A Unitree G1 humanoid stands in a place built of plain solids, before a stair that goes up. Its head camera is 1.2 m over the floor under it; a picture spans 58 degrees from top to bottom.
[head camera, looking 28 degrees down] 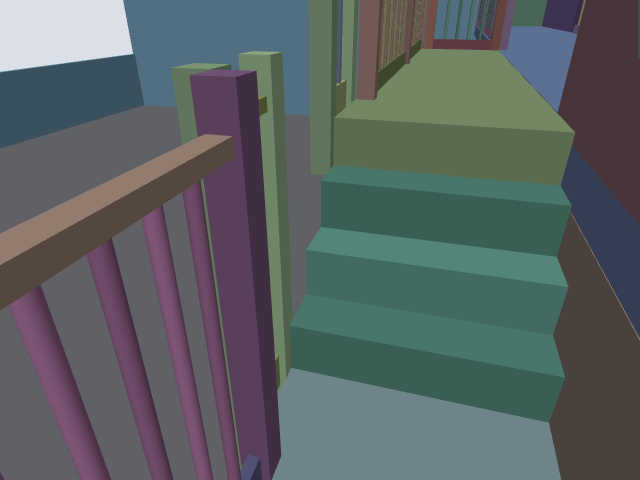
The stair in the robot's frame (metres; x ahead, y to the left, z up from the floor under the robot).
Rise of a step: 0.20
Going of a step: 0.20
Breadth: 0.90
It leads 16 degrees to the right of straight ahead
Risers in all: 4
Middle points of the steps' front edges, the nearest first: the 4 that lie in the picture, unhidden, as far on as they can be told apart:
1.10 -0.32 0.20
1.29 -0.38 0.41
1.49 -0.43 0.61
1.68 -0.49 0.81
